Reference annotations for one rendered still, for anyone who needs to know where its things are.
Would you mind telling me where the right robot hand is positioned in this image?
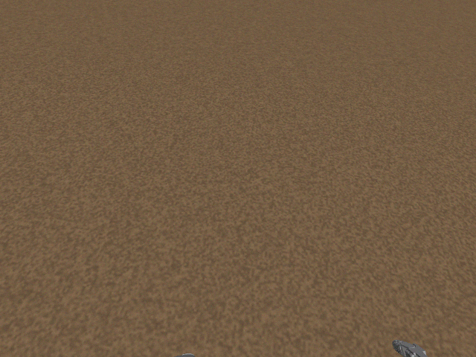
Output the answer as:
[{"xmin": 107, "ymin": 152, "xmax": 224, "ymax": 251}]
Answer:
[{"xmin": 392, "ymin": 340, "xmax": 427, "ymax": 357}]

